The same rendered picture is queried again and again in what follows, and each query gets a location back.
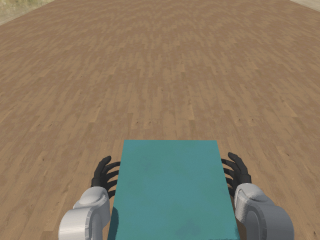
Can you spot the robot right forearm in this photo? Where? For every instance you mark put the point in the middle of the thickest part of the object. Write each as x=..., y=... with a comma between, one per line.
x=262, y=219

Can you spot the robot right hand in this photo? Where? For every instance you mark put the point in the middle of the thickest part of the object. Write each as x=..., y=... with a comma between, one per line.
x=240, y=174

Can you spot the robot left hand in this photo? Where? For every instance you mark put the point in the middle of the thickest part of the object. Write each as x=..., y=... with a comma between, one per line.
x=101, y=177

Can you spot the robot left forearm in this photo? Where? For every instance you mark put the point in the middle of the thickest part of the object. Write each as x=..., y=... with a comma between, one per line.
x=90, y=214

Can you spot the carton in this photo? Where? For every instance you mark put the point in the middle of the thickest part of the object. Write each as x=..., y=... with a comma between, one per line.
x=172, y=190

